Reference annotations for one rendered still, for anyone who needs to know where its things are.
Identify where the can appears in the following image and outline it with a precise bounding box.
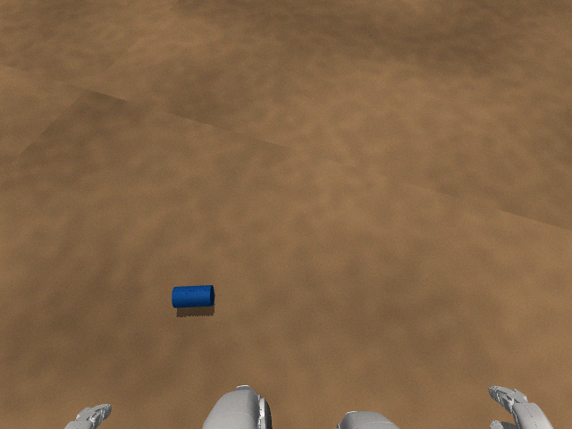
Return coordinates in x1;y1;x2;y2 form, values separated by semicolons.
172;285;215;307

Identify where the right robot hand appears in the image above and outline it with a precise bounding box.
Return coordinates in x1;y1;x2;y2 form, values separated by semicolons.
488;385;554;429

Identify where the left robot hand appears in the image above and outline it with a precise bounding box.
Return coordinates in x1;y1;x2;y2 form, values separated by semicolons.
64;404;112;429

